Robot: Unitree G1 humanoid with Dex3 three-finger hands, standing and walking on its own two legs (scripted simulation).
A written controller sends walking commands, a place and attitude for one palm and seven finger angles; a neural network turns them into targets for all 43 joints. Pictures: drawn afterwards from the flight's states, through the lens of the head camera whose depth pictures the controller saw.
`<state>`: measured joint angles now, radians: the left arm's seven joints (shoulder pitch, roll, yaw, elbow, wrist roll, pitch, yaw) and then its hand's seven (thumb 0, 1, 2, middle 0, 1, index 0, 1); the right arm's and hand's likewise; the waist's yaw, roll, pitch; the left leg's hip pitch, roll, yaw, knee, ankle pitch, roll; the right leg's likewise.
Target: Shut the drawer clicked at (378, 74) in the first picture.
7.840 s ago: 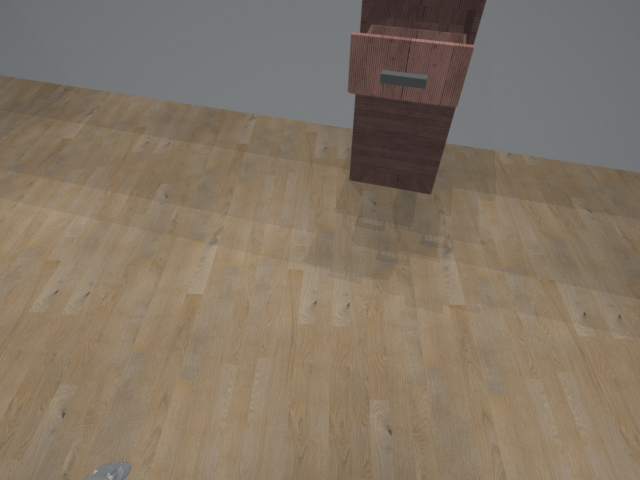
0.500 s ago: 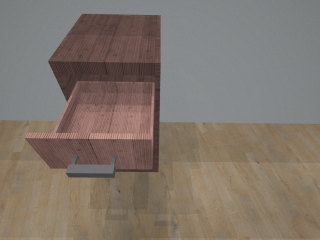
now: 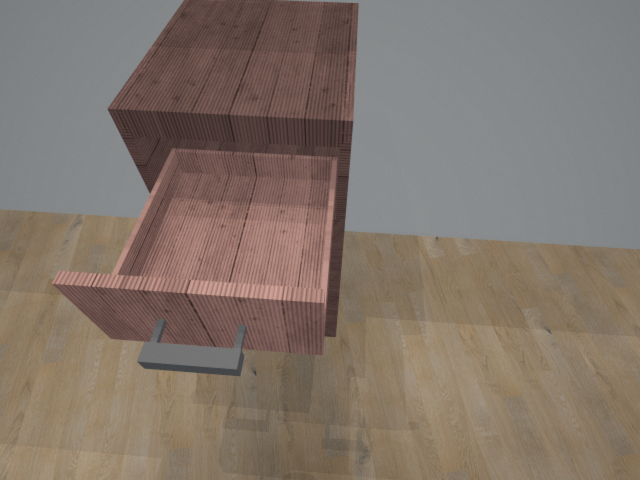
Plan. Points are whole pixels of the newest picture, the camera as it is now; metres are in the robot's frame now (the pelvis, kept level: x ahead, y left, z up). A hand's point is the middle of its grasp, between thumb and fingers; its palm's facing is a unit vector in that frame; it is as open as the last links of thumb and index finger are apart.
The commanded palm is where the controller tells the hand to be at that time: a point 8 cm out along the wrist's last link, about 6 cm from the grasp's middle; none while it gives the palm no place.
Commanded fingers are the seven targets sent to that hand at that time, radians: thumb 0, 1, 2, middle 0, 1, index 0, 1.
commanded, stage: come to a stop and stand still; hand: left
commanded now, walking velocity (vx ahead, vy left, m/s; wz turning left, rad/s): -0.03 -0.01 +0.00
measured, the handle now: (196, 343) +0.29 +0.20 -0.06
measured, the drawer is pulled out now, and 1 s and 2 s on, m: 0.30 0.30 0.29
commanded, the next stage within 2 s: look again from close up in 0.56 s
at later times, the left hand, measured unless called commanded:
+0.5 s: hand out of the picture +0.00 +0.19 -0.16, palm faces -0.04 -0.97 -0.25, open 7.4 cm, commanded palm none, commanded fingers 0.00 0.90 0.90 -0.20 -0.30 -0.20 -0.30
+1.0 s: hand out of the picture +0.00 +0.17 -0.16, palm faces -0.05 -0.98 -0.21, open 7.3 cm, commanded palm none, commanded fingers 0.00 0.90 0.90 -0.20 -0.30 -0.20 -0.30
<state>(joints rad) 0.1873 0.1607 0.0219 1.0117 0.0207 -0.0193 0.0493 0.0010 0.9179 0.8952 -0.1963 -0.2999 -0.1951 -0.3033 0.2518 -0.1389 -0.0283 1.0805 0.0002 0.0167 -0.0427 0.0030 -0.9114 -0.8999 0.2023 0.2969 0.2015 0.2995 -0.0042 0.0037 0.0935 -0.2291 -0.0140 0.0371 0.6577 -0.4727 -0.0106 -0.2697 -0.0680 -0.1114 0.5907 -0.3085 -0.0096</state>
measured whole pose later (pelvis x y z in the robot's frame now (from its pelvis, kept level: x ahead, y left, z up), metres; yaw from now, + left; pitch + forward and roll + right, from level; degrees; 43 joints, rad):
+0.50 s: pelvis -0.02 +0.00 +0.01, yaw -3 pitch -2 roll +1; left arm 0.30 0.17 -0.03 1.03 0.01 0.00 0.03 0.00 0.91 0.90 -0.20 -0.30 -0.20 -0.30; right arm 0.24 -0.20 0.00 0.99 -0.02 0.00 -0.01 0.00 -0.93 -0.90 0.20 0.30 0.20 0.30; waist 0.00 0.04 0.02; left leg -0.19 0.01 0.10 0.50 -0.28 0.02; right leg -0.21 -0.02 -0.04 0.53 -0.29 -0.01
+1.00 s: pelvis -0.01 -0.01 +0.01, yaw -3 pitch -1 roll +1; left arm 0.28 0.16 -0.03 1.10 0.00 -0.02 0.04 0.00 0.92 0.90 -0.20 -0.30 -0.20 -0.30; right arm 0.31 -0.15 0.03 1.14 -0.01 -0.02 -0.02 0.00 -0.91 -0.90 0.20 0.30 0.20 0.30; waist 0.00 0.01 0.04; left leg -0.14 0.02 0.10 0.41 -0.25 0.00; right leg -0.17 -0.01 -0.04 0.46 -0.27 -0.02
